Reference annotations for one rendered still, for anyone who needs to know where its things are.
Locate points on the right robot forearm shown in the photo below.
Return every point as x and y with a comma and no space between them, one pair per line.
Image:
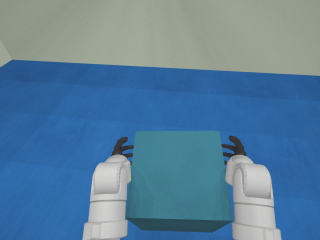
254,215

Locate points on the left robot hand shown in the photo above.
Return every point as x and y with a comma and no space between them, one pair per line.
118,148

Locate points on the carton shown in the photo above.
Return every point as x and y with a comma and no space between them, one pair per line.
178,182

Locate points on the right robot hand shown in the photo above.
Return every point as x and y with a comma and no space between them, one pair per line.
238,148

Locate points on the left robot forearm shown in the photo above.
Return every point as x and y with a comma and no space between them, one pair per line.
107,210

